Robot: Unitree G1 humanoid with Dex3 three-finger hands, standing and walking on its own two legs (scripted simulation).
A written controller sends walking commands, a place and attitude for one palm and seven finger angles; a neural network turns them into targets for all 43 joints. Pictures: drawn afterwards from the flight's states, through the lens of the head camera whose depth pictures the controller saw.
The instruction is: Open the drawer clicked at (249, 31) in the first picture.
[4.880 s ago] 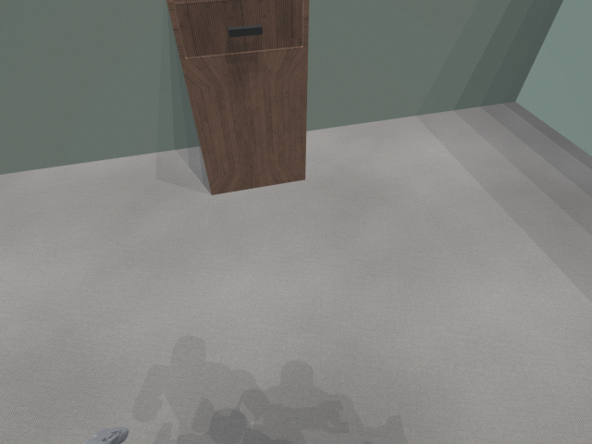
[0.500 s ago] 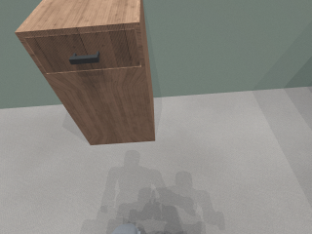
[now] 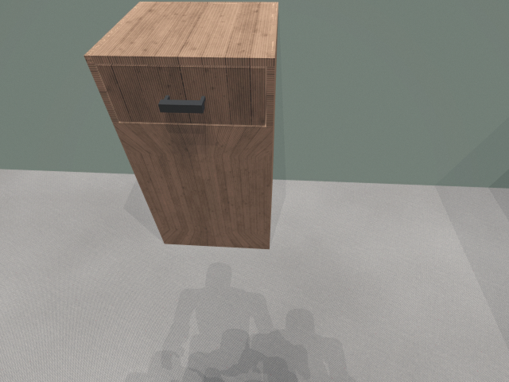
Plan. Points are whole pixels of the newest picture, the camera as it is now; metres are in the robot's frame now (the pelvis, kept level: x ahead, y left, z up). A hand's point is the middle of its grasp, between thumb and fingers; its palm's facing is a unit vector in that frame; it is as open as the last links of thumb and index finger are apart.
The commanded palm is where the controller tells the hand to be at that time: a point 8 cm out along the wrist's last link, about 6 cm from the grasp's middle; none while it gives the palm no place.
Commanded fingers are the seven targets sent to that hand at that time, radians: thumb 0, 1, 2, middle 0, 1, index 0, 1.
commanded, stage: take the last steps up to it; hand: left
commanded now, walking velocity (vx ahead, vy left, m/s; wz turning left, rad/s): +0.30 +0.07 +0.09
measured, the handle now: (183, 102) +0.80 +0.25 +0.02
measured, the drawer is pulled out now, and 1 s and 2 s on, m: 0.00 0.00 0.00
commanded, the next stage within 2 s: come to a stop and stand still in 0.68 s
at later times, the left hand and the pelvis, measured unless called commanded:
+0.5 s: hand out of the picture +0.02 +0.15 -0.16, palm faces +0.21 -0.97 -0.15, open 7.4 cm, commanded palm none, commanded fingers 0.00 0.90 0.90 -0.20 -0.30 -0.20 -0.30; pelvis +0.14 +0.02 +0.00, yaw +5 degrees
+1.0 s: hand (149, 277) +0.36 +0.27 -0.16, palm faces +0.05 -0.97 -0.23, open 7.4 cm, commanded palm none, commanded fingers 0.00 0.90 0.90 -0.20 -0.30 -0.20 -0.30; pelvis +0.26 +0.08 +0.00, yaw +2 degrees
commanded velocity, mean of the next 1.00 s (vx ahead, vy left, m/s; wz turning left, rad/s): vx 0.12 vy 0.02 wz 0.01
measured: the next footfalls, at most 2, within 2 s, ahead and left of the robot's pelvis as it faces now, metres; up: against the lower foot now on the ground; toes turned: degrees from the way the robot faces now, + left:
right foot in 0.04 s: +0.07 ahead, -0.11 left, +0.00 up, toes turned -6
left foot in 0.58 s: +0.28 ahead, +0.17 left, +0.00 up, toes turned +12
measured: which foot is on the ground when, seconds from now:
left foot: down 0.00-0.04, up 0.06-0.56, down 0.58-1.00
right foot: up 0.00-0.02, down 0.04-0.58, up 0.60-1.00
